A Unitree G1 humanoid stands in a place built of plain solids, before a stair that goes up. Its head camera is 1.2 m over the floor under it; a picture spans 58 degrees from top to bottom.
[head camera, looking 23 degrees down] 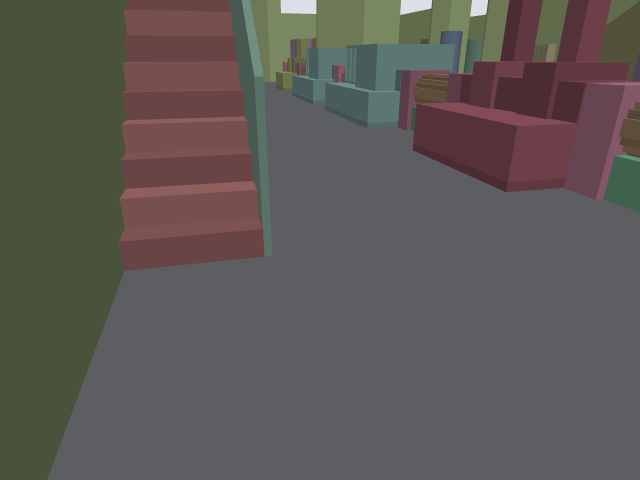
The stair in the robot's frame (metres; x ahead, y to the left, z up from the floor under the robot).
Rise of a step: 0.19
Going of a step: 0.23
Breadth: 0.85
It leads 14 degrees to the left of straight ahead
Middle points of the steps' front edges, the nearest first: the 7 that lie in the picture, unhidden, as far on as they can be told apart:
2.45 0.77 0.19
2.67 0.83 0.39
2.89 0.88 0.58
3.12 0.94 0.77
3.34 0.99 0.97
3.56 1.05 1.16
3.79 1.10 1.35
